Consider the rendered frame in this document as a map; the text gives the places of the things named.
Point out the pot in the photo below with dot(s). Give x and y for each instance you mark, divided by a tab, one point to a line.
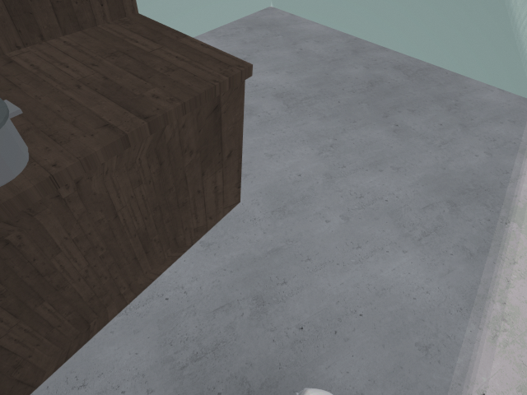
14	154

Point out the table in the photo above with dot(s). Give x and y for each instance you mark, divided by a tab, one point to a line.
135	133

